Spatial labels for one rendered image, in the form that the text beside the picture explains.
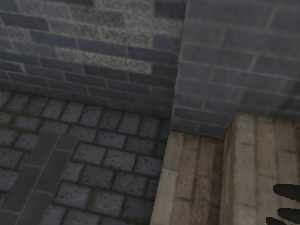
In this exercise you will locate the robot right hand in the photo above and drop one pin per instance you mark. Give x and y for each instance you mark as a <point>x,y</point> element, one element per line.
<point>291,214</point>

